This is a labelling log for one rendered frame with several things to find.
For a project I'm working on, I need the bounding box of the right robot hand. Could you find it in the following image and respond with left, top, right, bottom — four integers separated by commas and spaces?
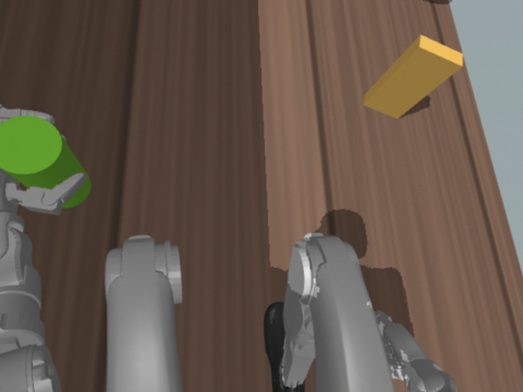
374, 310, 427, 381

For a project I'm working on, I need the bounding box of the left robot hand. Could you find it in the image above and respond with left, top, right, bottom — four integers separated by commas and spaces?
0, 105, 87, 215

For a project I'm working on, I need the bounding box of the left robot arm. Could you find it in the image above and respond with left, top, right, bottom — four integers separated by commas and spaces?
0, 210, 61, 392

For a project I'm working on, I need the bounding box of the right robot arm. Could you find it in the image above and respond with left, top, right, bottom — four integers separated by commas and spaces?
403, 359, 458, 392

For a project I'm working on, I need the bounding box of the right robot foot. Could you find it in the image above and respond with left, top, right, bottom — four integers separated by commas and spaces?
264, 302, 305, 392

